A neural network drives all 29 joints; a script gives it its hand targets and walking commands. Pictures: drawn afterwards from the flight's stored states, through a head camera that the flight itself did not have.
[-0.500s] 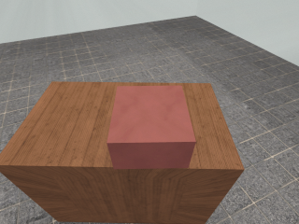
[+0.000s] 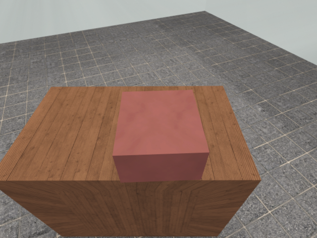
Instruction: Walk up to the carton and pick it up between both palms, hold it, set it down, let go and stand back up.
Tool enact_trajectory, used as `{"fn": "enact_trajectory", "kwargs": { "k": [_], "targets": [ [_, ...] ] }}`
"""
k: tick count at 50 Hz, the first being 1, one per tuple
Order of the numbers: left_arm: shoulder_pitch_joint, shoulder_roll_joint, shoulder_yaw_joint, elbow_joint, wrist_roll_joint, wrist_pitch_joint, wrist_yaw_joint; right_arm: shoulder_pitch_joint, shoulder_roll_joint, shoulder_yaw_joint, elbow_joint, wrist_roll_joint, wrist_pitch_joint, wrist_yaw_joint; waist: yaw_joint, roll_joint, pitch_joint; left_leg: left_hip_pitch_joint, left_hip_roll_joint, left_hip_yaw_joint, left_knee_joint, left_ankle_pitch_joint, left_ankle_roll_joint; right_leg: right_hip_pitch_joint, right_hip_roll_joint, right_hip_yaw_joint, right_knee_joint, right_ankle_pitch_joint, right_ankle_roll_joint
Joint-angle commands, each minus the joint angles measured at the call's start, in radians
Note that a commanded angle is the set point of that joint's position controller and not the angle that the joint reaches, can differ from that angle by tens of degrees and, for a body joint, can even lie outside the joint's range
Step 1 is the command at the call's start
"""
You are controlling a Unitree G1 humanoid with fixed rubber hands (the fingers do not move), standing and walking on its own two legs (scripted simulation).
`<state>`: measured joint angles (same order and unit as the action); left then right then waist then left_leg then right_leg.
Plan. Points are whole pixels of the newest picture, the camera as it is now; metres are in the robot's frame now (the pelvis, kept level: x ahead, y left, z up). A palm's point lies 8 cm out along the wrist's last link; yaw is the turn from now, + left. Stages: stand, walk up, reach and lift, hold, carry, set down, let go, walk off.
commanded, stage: stand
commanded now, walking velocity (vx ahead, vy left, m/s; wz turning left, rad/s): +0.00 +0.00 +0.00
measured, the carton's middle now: (159, 132) +0.46 +0.02 -0.03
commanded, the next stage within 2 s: none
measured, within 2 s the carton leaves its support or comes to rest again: neither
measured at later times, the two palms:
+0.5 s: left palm out of the picture +0.03 +0.23 -0.14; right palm out of the picture +0.02 -0.22 -0.14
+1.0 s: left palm out of the picture +0.08 +0.23 -0.14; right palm out of the picture +0.04 -0.20 -0.14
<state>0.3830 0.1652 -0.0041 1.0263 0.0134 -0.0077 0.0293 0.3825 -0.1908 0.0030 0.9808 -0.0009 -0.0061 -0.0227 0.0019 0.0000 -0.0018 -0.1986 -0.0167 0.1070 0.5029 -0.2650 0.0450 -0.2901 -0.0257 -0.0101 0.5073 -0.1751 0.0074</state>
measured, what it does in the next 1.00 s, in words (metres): shifts its weight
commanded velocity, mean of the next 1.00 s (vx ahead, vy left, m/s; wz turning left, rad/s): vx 0.00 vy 0.00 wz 0.00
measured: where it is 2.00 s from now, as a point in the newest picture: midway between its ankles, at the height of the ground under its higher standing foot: outside the picture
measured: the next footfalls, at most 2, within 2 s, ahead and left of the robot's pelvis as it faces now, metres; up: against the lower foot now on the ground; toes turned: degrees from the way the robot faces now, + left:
none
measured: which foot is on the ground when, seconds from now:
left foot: down 0.00-1.00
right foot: down 0.00-1.00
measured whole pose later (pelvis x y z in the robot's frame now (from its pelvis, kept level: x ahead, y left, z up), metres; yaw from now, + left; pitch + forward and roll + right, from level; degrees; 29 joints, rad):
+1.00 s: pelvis +0.06 +0.02 +0.00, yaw -1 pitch -2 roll +0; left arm 0.25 0.15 -0.03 1.10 0.00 -0.01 0.06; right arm 0.36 -0.15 0.01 1.03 0.01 -0.01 -0.05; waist -0.01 0.00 0.04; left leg -0.07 -0.03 0.12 0.40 -0.31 0.05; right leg -0.19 -0.04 0.00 0.47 -0.25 0.03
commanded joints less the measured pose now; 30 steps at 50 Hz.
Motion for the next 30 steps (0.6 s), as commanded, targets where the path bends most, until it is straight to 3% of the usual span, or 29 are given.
{"fn": "enact_trajectory", "kwargs": {
  "k": [1,10,16,30],
  "targets": [
    [0.066,0.118,0.021,-0.035,-0.005,-0.012,0.008,0.063,-0.131,-0.025,-0.033,0.002,-0.013,-0.010,0.000,-0.022,0.144,-0.132,0.125,-0.182,-0.210,-0.171,-0.019,-0.010,-0.065,0.118,-0.142,-0.130,-0.014],
    [0.040,0.113,0.016,-0.029,-0.003,-0.010,0.014,0.052,-0.125,-0.022,-0.017,0.003,-0.015,-0.012,-0.004,0.000,0.156,-0.120,0.129,-0.169,-0.216,-0.117,-0.022,0.018,-0.067,0.117,-0.131,-0.055,-0.010],
    [0.033,0.109,0.011,-0.013,-0.004,-0.011,0.016,0.053,-0.114,-0.019,-0.010,0.006,-0.017,-0.015,-0.001,-0.019,0.122,-0.085,0.131,-0.164,-0.212,-0.067,-0.019,0.040,-0.067,0.104,-0.126,-0.021,-0.006],
    [-0.004,0.103,-0.002,0.016,-0.011,-0.013,0.026,0.044,-0.088,-0.009,0.026,0.011,-0.021,-0.022,-0.008,-0.010,0.113,-0.014,0.138,-0.144,-0.207,0.120,-0.027,0.068,-0.078,0.099,-0.121,0.097,-0.011]
  ]
}}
